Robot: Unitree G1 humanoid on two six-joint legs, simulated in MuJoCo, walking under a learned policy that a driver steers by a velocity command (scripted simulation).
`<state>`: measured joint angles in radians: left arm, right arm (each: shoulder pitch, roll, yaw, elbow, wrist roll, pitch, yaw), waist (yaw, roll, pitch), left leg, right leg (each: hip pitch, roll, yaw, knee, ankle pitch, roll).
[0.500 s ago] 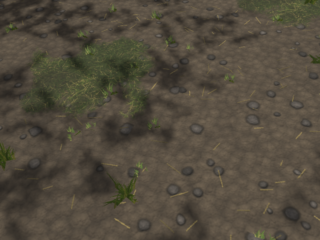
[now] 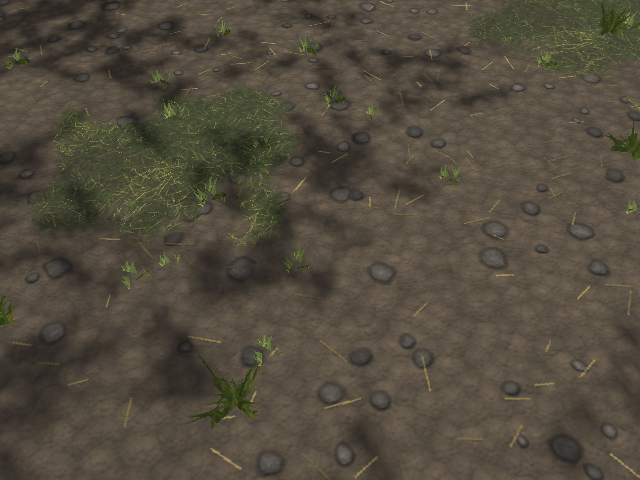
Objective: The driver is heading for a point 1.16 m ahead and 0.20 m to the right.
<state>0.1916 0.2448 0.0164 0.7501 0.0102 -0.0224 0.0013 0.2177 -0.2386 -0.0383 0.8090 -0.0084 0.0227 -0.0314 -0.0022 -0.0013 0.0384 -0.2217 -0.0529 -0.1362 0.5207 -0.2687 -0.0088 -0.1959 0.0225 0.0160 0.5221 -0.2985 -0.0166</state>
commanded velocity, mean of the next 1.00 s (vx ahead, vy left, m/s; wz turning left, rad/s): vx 0.10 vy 0.00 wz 0.00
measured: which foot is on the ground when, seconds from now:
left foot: down 0.00-0.66, up 0.68-0.92, down 0.94-1.00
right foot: down 0.00-0.94, up 0.96-1.00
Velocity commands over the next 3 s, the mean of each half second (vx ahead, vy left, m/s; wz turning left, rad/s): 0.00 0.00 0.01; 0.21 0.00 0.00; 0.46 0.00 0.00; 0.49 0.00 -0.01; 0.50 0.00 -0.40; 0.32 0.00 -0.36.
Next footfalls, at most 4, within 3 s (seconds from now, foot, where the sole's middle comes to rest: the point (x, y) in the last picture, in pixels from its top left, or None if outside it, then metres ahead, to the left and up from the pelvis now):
0.94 left None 0.13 0.15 -0.77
1.44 right None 0.50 -0.08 -0.77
1.98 left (267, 357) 0.80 0.16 -0.77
2.52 right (375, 271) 1.06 -0.12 -0.77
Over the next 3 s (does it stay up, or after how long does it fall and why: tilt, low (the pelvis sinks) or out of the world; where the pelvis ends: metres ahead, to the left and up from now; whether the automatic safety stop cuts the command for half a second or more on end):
stays up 1.16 -0.06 -0.01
